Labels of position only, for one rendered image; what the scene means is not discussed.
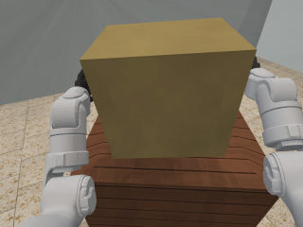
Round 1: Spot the left robot hand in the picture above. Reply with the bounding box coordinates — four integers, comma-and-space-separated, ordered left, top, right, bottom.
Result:
75, 69, 94, 102

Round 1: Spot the robot left upper arm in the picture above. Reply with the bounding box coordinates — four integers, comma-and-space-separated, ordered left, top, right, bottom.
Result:
17, 174, 97, 227

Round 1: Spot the right robot hand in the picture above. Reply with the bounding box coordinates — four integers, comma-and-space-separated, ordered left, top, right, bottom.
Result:
251, 56, 260, 70

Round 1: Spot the carton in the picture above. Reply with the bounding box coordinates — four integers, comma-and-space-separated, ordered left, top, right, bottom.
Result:
80, 17, 257, 159

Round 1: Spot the right robot forearm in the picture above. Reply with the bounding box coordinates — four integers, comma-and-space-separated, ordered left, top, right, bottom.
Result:
244, 68, 303, 151

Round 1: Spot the left robot forearm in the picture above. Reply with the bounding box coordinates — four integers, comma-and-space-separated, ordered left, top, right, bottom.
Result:
40, 86, 91, 214

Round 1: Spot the pedestal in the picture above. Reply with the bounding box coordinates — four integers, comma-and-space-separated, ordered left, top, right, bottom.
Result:
69, 110, 279, 227

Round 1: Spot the robot right upper arm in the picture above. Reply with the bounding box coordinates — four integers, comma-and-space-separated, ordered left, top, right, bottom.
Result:
263, 151, 303, 227

